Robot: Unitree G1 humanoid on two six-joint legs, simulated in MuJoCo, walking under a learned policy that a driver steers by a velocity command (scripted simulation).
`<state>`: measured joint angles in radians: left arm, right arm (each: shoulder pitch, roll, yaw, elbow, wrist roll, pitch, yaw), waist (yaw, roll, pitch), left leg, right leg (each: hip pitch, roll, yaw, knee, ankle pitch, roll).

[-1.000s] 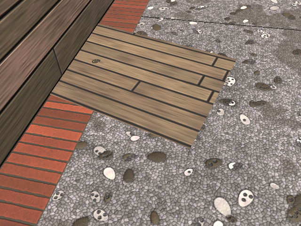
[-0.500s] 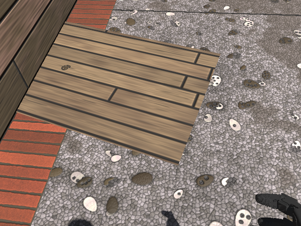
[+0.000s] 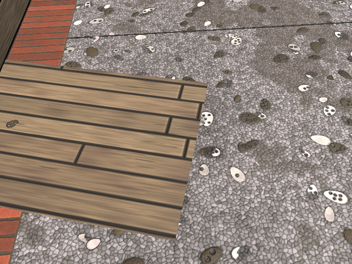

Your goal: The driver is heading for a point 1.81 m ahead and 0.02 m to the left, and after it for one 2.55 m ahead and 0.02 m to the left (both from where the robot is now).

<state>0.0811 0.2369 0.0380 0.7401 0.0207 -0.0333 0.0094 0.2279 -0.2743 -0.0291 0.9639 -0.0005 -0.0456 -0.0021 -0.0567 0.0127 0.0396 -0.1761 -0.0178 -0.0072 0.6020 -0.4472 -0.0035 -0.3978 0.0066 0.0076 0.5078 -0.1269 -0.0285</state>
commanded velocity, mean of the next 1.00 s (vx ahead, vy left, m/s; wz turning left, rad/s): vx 0.02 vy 0.00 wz -0.01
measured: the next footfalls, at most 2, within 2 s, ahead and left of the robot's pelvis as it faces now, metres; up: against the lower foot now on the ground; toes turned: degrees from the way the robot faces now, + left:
left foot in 0.10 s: +0.03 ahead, +0.13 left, +0.00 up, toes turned +0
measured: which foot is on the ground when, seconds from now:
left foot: up 0.00-0.08, down 0.10-1.00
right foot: down 0.00-1.00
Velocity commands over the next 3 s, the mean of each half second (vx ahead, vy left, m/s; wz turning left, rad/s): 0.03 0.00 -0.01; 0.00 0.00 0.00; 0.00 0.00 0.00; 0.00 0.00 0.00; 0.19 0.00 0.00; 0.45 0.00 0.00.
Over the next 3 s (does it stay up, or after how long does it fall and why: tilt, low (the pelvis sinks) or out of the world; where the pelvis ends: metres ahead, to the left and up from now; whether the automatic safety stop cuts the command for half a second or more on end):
stays up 0.41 0.03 -0.01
